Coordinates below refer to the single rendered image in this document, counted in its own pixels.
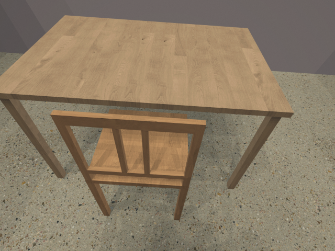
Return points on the table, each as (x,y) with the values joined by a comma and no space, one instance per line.
(146,64)

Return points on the chair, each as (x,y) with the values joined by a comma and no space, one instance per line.
(135,148)

